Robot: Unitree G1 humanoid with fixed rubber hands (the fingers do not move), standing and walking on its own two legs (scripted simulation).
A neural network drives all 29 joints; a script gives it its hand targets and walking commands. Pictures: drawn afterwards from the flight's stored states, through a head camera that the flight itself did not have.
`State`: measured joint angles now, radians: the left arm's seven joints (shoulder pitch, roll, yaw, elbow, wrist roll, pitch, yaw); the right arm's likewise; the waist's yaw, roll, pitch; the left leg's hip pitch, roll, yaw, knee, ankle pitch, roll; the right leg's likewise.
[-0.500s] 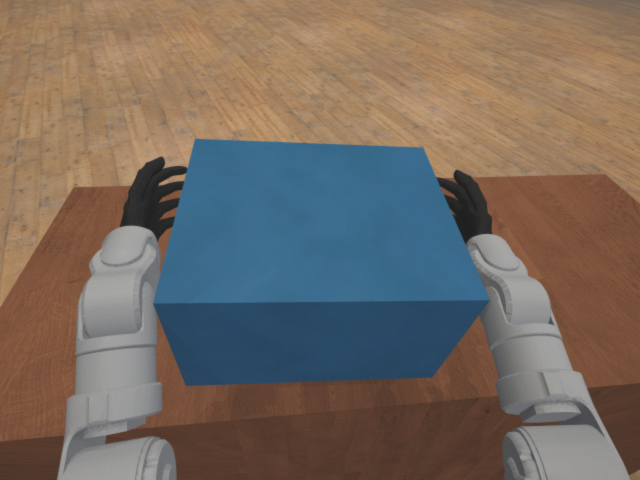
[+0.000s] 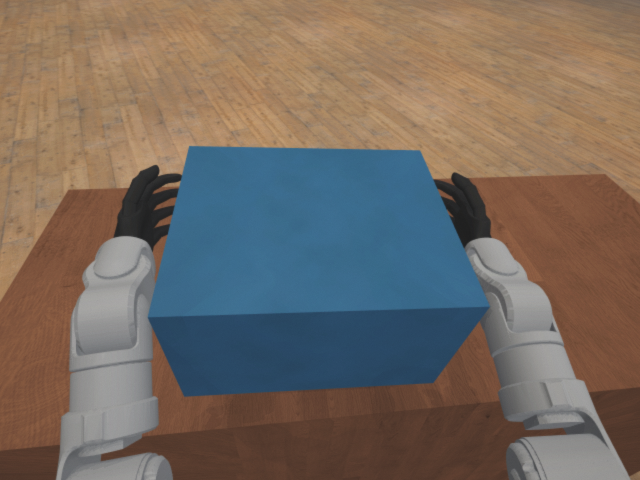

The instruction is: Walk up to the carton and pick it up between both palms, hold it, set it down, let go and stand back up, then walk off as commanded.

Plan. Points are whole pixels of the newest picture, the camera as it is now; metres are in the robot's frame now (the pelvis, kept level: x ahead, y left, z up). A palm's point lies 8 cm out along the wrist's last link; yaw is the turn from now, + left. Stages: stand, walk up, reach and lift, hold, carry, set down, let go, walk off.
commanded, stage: hold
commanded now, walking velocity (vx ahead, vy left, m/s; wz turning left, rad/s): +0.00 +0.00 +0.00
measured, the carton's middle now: (311, 264) +0.35 +0.01 +0.13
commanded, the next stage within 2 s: none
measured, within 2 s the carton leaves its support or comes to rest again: neither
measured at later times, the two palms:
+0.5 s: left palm (137, 232) +0.35 +0.20 +0.18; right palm (471, 237) +0.36 -0.18 +0.17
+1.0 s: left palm (140, 234) +0.35 +0.20 +0.18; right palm (470, 240) +0.36 -0.19 +0.16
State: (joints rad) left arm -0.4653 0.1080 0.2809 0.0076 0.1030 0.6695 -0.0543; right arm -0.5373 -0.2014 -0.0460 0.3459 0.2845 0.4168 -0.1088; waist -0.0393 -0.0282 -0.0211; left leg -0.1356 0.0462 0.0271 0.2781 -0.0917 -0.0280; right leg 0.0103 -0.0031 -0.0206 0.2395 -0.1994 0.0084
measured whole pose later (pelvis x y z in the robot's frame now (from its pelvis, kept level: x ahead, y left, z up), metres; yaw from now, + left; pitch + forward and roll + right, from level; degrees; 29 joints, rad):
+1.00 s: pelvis +0.00 +0.00 +0.00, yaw +0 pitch -3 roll +0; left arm -0.50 0.11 0.29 0.05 0.11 0.67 -0.06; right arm -0.56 -0.20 -0.05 0.40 0.27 0.40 -0.10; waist -0.04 -0.03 -0.02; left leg -0.14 0.05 0.03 0.27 -0.08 -0.03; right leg 0.00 0.00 -0.02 0.24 -0.19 0.01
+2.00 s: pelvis +0.00 +0.00 +0.00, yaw +0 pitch -3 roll +0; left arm -0.50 0.11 0.29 0.06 0.11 0.66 -0.06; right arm -0.56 -0.19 -0.06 0.40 0.26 0.39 -0.10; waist -0.04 -0.03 -0.02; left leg -0.13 0.05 0.03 0.27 -0.08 -0.03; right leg 0.01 0.00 -0.02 0.24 -0.20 0.01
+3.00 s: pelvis -0.01 +0.00 +0.00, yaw +0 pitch -3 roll +0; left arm -0.49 0.11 0.28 0.04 0.11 0.67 -0.06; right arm -0.55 -0.20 -0.06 0.39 0.27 0.39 -0.09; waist -0.04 -0.03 -0.01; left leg -0.13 0.05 0.03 0.27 -0.08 -0.03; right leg 0.01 0.00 -0.01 0.25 -0.20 0.01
